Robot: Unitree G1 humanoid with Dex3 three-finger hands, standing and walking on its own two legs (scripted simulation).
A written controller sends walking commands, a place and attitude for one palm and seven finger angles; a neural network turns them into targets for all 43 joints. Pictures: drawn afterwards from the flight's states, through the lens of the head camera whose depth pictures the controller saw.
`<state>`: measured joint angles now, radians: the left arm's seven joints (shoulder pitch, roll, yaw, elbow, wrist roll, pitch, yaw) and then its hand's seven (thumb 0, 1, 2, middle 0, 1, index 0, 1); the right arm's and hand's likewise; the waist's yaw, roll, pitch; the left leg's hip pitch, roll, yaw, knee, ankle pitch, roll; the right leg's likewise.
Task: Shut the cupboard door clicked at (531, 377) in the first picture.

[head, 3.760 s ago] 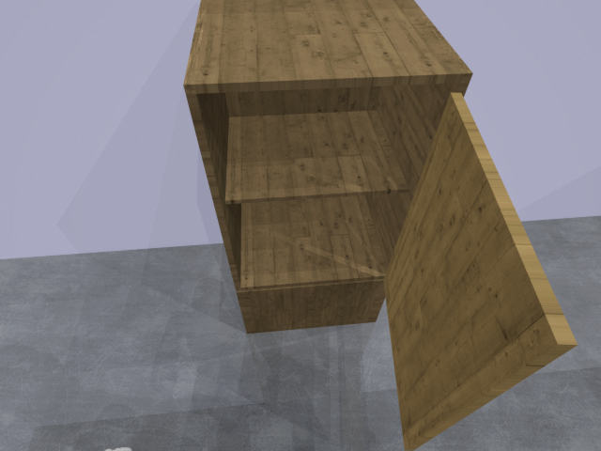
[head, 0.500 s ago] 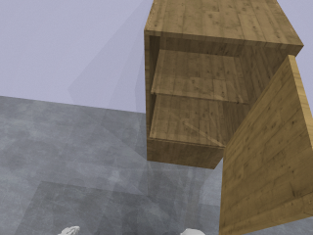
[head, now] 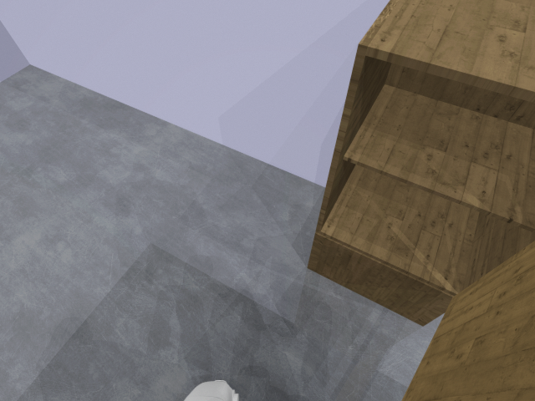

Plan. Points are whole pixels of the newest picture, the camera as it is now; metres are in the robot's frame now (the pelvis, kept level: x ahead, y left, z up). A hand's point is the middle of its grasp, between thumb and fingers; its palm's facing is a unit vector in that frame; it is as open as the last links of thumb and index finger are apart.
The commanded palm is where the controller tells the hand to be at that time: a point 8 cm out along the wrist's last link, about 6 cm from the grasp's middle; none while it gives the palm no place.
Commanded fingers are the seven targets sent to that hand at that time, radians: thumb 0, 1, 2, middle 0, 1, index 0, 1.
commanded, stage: walk to a spot facing it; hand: left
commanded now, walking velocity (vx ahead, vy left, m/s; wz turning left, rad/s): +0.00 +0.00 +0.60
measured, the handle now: out of the picture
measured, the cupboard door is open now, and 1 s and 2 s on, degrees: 80 63 24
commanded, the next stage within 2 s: none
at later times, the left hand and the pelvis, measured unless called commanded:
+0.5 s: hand out of the picture +0.09 +0.21 -0.15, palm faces +0.26 -0.93 -0.27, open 7.4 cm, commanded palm none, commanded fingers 0.00 0.90 0.90 -0.20 -0.30 -0.20 -0.30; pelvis +0.01 -0.01 -0.01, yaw +18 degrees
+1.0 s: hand out of the picture -0.04 +0.26 -0.17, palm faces +0.55 -0.81 -0.23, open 7.4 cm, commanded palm none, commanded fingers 0.00 0.90 0.90 -0.20 -0.30 -0.20 -0.30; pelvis +0.03 +0.04 +0.00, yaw +35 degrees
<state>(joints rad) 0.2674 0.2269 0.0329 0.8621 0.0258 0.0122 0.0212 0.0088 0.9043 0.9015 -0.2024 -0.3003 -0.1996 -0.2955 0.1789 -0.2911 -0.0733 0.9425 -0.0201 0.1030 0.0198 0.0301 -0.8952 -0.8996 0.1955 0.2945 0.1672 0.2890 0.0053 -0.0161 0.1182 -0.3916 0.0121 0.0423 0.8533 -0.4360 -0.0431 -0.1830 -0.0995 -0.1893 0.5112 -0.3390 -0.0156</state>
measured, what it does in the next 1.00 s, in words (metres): steps on the spot, turning left: left foot, then right foot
